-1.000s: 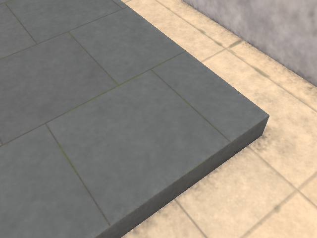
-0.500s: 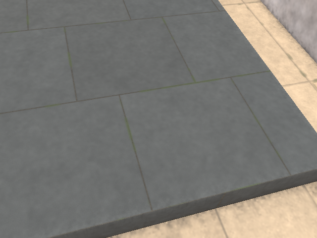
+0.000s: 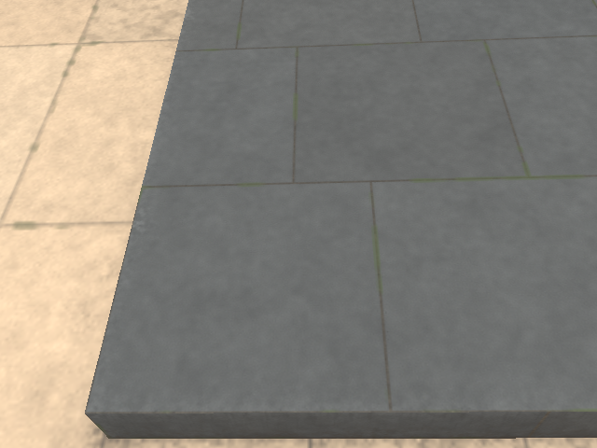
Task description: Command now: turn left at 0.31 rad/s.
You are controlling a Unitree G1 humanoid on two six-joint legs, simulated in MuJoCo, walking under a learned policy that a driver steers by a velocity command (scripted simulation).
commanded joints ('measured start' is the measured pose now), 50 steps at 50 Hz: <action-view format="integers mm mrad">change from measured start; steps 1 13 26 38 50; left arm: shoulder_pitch -55 82 23 29 40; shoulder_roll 126 51 113 126 116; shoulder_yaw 17 -28 -17 -18 -24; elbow -65 -11 114 209 262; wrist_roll -9 16 1 -4 -5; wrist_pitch -6 -23 -3 2 5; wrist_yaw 10 -15 9 19 23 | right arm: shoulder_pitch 39 7 7 24 44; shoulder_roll -67 -104 -17 -19 -23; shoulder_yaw -23 4 35 35 42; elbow -43 -14 49 144 231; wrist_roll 1 -30 -24 -17 -13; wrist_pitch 0 -6 -53 -51 -48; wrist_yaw -2 0 20 19 9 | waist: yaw -21 74 14 15 13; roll -173 113 -12 -37 -45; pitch -84 -158 -43 -51 -30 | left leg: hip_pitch -80 408 294 307 295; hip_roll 44 313 190 162 142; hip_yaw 4 -61 8 43 72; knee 107 -650 -670 -670 -667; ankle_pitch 43 618 449 483 436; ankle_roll -48 159 110 105 91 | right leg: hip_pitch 131 -7 75 95 82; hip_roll -238 -80 -82 -82 -71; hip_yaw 184 -5 -8 -13 -21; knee -102 -7 -29 -44 -50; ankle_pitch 431 -30 115 130 117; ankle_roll -203 27 76 74 65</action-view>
